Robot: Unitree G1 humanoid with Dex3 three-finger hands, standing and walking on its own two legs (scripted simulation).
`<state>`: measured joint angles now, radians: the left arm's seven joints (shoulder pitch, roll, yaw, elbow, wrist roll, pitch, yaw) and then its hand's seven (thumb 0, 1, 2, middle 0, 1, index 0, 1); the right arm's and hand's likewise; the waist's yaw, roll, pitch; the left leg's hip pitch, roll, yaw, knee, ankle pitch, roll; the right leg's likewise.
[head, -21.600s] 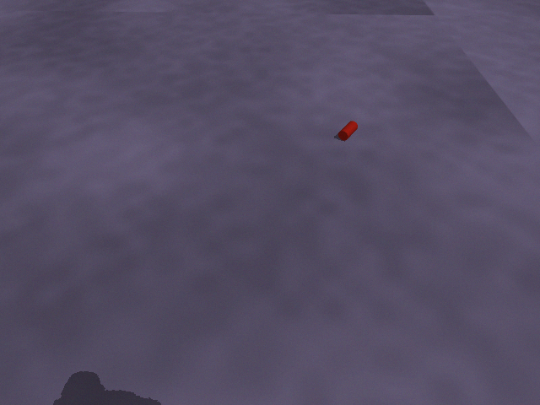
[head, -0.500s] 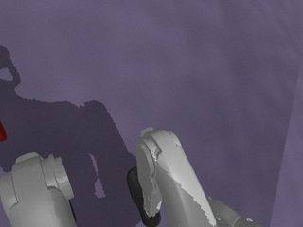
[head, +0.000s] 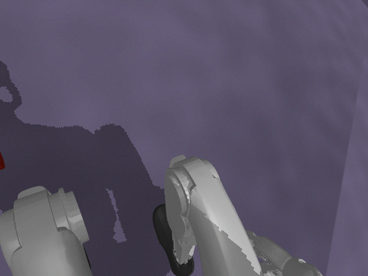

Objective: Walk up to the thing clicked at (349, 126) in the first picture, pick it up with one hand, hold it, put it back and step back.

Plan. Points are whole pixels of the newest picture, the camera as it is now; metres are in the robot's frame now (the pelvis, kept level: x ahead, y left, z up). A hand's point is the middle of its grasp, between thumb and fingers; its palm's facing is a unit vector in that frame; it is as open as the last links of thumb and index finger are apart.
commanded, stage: close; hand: left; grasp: from above
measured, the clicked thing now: out of the picture +0.38 +0.36 -0.26
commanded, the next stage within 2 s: settle in 0.70 s
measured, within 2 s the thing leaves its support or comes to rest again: leaves its support in 1.10 s
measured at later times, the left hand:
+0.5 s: hand out of the picture +0.37 +0.34 -0.24, palm faces -0.39 -0.20 -0.90, open 9.4 cm
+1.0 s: hand out of the picture +0.37 +0.35 -0.24, palm faces -0.41 -0.21 -0.89, open 9.4 cm
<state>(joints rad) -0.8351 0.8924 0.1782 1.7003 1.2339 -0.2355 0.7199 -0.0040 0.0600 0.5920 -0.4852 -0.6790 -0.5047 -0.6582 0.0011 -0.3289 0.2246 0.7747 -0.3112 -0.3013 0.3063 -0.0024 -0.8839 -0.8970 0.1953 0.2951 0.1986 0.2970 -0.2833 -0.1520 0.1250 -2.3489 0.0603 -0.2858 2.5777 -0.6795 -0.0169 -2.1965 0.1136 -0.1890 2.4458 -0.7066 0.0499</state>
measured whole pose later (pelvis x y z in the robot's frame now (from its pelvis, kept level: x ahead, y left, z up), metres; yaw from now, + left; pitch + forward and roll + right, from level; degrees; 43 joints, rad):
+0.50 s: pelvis +0.00 +0.00 +0.00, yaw +0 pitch +23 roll -13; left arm -0.81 0.90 0.18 1.67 1.24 -0.27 0.72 0.00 0.17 0.38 -0.67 -0.53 -0.69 -0.48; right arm 0.02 -0.32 0.24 0.78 -0.32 -0.30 0.31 0.00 -0.89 -0.90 0.20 0.30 0.20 0.30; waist -0.28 -0.15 0.14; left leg -2.34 0.06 -0.29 2.58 -0.68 -0.02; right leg -2.19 0.11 -0.19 2.45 -0.71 0.05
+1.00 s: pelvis +0.00 +0.00 +0.00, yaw +0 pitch +24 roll -13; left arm -0.82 0.91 0.18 1.67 1.22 -0.27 0.68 -0.01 0.11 0.37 -0.77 -0.45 -0.78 -0.41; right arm 0.02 -0.32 0.26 0.77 -0.32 -0.30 0.30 0.00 -0.90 -0.90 0.20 0.30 0.20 0.30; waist -0.27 -0.15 0.14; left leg -2.34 0.06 -0.29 2.58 -0.69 -0.02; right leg -2.19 0.11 -0.19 2.44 -0.71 0.05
